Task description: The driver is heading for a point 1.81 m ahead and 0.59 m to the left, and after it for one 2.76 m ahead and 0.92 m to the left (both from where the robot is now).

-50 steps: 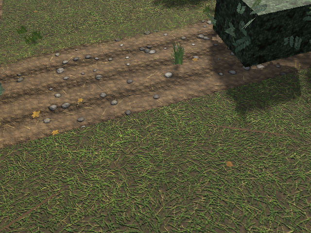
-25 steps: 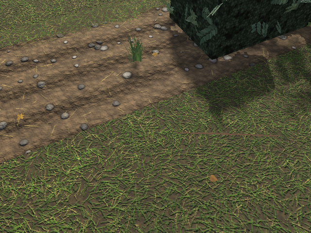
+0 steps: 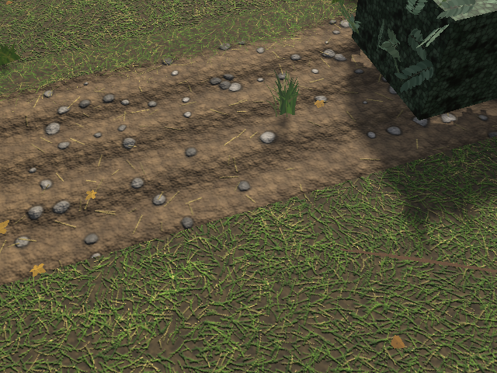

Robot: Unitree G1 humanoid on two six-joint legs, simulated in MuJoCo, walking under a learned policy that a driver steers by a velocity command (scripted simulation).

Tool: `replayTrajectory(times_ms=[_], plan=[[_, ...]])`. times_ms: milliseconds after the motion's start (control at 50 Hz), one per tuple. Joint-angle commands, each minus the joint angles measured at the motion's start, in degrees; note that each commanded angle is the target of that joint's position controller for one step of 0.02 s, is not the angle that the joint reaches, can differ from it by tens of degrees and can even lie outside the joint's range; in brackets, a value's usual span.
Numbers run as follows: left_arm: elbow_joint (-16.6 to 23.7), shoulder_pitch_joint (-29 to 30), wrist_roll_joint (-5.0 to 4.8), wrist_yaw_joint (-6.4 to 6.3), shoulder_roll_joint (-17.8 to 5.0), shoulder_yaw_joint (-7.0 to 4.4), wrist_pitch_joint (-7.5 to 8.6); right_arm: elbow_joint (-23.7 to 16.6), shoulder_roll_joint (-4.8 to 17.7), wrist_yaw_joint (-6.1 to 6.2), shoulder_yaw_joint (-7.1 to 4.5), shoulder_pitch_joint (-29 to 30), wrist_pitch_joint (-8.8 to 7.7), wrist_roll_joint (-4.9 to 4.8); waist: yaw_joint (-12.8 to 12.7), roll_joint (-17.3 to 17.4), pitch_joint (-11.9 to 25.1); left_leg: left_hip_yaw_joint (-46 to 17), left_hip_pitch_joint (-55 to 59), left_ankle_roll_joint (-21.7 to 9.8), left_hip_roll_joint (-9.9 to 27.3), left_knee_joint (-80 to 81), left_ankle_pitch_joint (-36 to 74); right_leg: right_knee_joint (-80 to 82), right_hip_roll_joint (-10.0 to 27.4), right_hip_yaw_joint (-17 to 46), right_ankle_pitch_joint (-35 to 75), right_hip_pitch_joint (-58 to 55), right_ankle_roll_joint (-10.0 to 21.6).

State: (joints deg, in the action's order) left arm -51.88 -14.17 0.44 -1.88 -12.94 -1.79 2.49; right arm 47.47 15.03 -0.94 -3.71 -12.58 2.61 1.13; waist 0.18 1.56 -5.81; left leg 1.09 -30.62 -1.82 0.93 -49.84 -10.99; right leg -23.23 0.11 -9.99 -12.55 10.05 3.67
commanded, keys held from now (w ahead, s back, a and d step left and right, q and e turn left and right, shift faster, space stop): q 0.62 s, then no key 0.38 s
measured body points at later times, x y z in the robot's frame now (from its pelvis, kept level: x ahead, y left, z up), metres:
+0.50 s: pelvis +0.00 +0.02 +0.00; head +0.03 +0.06 +0.45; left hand +0.07 +0.34 -0.12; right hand +0.18 -0.22 -0.09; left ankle +0.04 +0.09 -0.74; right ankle +0.08 -0.15 -0.68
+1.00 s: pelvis +0.02 -0.05 +0.01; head +0.05 -0.07 +0.45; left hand +0.01 +0.24 -0.09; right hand +0.25 -0.24 -0.13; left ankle -0.04 +0.09 -0.70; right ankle +0.08 -0.11 -0.74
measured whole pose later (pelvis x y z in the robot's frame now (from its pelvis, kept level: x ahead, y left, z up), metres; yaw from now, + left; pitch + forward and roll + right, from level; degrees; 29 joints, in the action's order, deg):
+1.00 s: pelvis +0.02 -0.05 +0.01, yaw +28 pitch +0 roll +1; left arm -42.6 -11.5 0.7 -0.8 -13.2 1.3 -0.9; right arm 44.3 18.8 -0.5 -3.3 -12.6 4.0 0.5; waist -0.6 3.6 -0.9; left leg -12.1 -20.5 2.9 -6.2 -44.1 -19.4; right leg -20.5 -3.1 2.5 -9.0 11.1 3.4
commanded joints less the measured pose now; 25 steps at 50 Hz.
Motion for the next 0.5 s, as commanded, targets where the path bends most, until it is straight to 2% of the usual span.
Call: replayTrajectory(times_ms=[20,80,100,120,140,160,180,200,220,240,260,280,320,360,420,460,500], plan=[[4.78,3.59,0.44,-0.14,-8.05,-1.64,-0.26,-4.32,1.39,-0.49,0.48,-2.77,0.8,0.25,1.24,-8.86,9.25,3.1,11.28,-0.7,-1.51,0.5,0.87,0.36,14.28,2.33,42.99,2.78,6.03],[5.11,3.31,0.51,-0.32,-9.99,-2.39,-1.77,-6.28,3.0,-0.44,0.38,-1.68,1.28,0.37,0.56,-8.76,8.16,2.67,11.73,-2.06,-1.47,5.28,-7.33,-3.77,16.74,4.17,36.81,1.0,5.44],[5.46,3.37,0.22,-0.42,-10.56,-2.64,-2.12,-6.81,3.47,-0.4,0.19,-2.15,1.03,0.05,0.74,-8.27,7.75,1.82,12.12,-2.69,-1.37,11.38,-9.74,-6.17,16.76,4.65,33.37,-0.31,4.3],[5.31,3.3,0.11,-0.57,-10.59,-2.77,-2.76,-6.44,3.39,-0.19,0.07,-4.53,0.42,0.11,2.16,-6.02,9.15,2.28,16.82,-3.49,-2.47,17.87,-6.71,-12.97,15.8,3.41,29.25,0.32,2.57],[5.22,-0.36,0.21,-0.65,-9.67,-2.64,-3.38,-6.73,6.27,0.33,-0.71,-5.61,-1.04,0.13,2.34,2.1,10.78,-7.02,21.99,-5.34,2.68,27.24,6.62,-23.35,12.57,1.93,15.62,3.52,-0.3],[8.9,-1.78,0.26,-0.19,-4.84,-1.52,-4.01,-8.83,14.65,0.59,-2.45,-4.18,-1.34,0.21,-0.86,16.31,12.42,-31.26,31.66,-14.35,20.19,26.44,39.61,-38.03,0.98,-0.09,-24.1,20.9,-4.37],[9.56,2.56,1.47,-0.88,-7.74,-1.74,-5.11,-8.25,15.67,0.56,-3.22,-9.74,-1.09,-1.82,4.96,10.67,17.02,-35.23,31.78,-21.49,21.66,28.82,40.31,-45.23,-1.37,9.24,-28.72,24.65,-5.22],[9.66,4.59,0.38,-0.92,-8.55,-2.11,-5.5,-8.03,13.29,0.9,-2.5,-8.21,-0.91,-1.38,3.39,6.23,12.25,-30.76,29.64,-21.39,19.46,29.69,35.74,-48.04,0.19,11.61,-23.86,27.19,-5.63],[9.39,5.89,-0.36,-0.88,-8.89,-2.25,-5.35,-8.37,10.4,1.31,-1.62,-4.44,-0.62,-0.99,1.72,2.99,6.76,-25.48,25.17,-18.75,15.92,30.41,33.36,-46.6,1.61,11.96,-18.11,27.53,-5.76],[9.24,6.05,-0.12,-0.98,-9.5,-2.44,-5.26,-9.08,8.68,1.55,-1.07,-1.52,-0.35,-1.05,0.29,2.13,5.61,-21.97,23.69,-15.5,12.38,30.9,31.19,-43.21,2.59,12.37,-13.85,26.39,-5.87],[9.1,5.22,0.44,-0.8,-9.75,-2.55,-5.58,-9.79,7.39,1.67,-0.69,-0.05,-0.23,-1.32,-0.56,2.59,6.31,-19.9,23.29,-13.63,10.08,31.29,29.91,-41.37,2.58,12.43,-11.36,24.63,-6.25],[8.86,4.79,0.76,-0.53,-9.67,-2.62,-6.05,-10.09,7.16,1.4,-0.56,-0.41,-0.33,-1.25,-0.47,2.5,7.92,-19.49,23.94,-12.34,9.24,31.46,30.44,-41.15,1.96,12.2,-9.81,23.28,-6.5],[9.17,4.59,0.42,-0.02,-8.89,-2.6,-6.68,-10.2,8.34,1.11,-0.98,-1.84,-0.85,-1.44,-0.47,1.3,10.07,-19.79,26.07,-10.67,8.43,31.82,28.54,-39.5,1.42,12.61,-8.2,22.97,-6.93],[9.59,5.34,0.24,0.23,-8.48,-2.63,-7.2,-10.54,9.51,1.14,-1.39,-2.46,-0.99,-1.33,0.04,2.2,9.98,-20.77,26.01,-9.07,7.53,32.84,22.38,-37.16,1.14,13.12,-6.6,23.26,-7.3],[10.39,7.46,0.2,0.17,-9.29,-2.87,-7.42,-11.11,10.38,1.03,-1.72,-3.17,-0.44,-1.41,1.19,3.98,9.0,-23.94,25.14,-7.81,6.61,35.29,7.67,-32.93,0.81,13.97,-5.27,24.01,-7.89],[11.51,10.01,0.61,0.57,-9.76,-2.93,-7.35,-11.49,11.29,0.99,-2.01,-3.71,0.22,-1.23,2.47,5.02,8.02,-27.34,25.06,-7.56,6.13,37.08,-1.65,-31.49,-0.22,13.88,-5.96,25.16,-7.89],[11.91,10.26,0.56,0.73,-10.13,-2.97,-7.12,-11.81,11.68,0.96,-2.21,-3.73,0.52,-1.18,2.47,5.28,7.52,-29.58,25.24,-8.04,6.17,37.71,-7.2,-29.49,-0.4,14.83,-6.04,25.76,-7.57]])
